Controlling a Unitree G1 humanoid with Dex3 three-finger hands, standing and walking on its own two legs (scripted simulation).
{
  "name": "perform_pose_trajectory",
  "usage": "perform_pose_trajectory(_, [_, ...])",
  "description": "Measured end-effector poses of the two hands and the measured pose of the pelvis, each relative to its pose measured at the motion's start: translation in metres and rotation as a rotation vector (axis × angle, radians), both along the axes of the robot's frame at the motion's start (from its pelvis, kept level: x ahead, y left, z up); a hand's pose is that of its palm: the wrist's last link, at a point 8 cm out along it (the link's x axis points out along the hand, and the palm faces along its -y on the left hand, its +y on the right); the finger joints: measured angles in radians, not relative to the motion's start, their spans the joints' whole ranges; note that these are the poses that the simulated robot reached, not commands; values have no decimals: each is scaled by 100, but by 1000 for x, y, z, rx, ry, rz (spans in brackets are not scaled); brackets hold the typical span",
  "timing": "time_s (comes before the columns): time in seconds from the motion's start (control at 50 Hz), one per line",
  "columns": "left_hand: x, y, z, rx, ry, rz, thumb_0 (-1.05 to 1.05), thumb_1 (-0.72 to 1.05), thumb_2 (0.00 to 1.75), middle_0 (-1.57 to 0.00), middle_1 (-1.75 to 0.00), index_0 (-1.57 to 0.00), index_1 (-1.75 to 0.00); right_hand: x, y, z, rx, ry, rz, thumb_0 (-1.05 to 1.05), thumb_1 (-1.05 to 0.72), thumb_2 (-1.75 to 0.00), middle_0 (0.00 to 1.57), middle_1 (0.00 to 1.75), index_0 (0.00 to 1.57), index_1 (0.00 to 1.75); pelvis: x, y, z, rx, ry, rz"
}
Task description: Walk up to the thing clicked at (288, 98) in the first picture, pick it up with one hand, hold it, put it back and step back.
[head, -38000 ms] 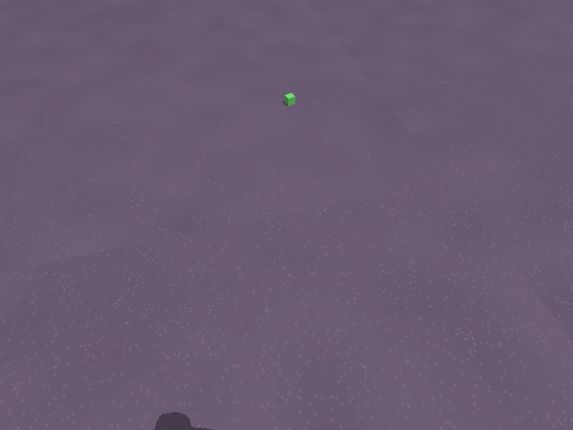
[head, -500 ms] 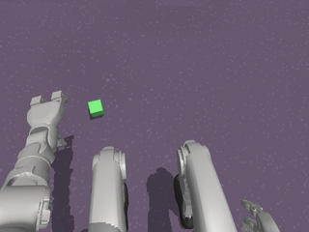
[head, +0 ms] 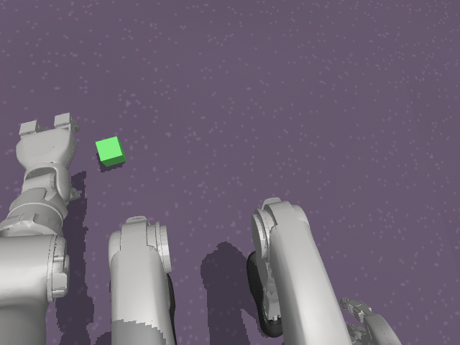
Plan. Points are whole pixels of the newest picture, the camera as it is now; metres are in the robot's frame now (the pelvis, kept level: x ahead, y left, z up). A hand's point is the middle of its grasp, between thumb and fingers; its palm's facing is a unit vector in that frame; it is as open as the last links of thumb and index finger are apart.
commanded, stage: rise first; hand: left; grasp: from above
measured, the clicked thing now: (111, 151) +0.52 +0.24 -0.33
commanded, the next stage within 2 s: none
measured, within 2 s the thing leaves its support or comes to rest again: neither
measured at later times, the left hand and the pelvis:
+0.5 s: hand (75, 160) +0.46 +0.28 -0.20, palm faces -0.43 -0.13 -0.89, open 14.2 cm; pelvis +0.01 +0.00 -0.02, yaw -1 degrees
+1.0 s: hand (78, 156) +0.47 +0.28 -0.21, palm faces -0.43 -0.12 -0.90, open 14.3 cm; pelvis +0.01 +0.00 -0.03, yaw -2 degrees
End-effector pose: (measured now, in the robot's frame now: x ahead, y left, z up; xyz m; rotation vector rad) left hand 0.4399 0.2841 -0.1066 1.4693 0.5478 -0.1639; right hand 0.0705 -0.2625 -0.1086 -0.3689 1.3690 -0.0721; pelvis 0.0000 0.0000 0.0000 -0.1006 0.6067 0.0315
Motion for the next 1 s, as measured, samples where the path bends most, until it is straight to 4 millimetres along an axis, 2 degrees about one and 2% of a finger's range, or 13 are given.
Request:
perform_pose_trajectory(0.18, [12, -3, -15, 0, 0, 7, 0, -50, 97, -9, -101, -10, -99, -14, 0, -11, 11, 50, -8, 0, -90, -90, 20, 30, 20, 29, 3, -1, -12, -1, 3, -7])
perform_pose_trajectory(0.38, [21, -6, -29, -7, 10, 4, 0, -51, 98, -9, -101, -9, -100, -27, -6, -13, 5, 98, -10, 0, -90, -90, 20, 30, 20, 29, 5, -2, -19, -6, 2, -14])
perform_pose_trajectory(0.82, [31, -6, -45, -11, 2, -6, 0, -55, 102, -9, -97, -8, -98, -23, -7, -15, -7, 99, 22, 0, -90, -90, 20, 30, 20, 29, 6, 1, -30, -24, -5, -19])
perform_pose_trajectory(1.0, [37, -6, -48, -10, -3, -9, 0, -55, 102, -10, -96, -8, -98, -28, -4, -16, -4, 108, 27, 0, -90, -90, 20, 30, 20, 29, 6, 1, -34, -29, -10, -21])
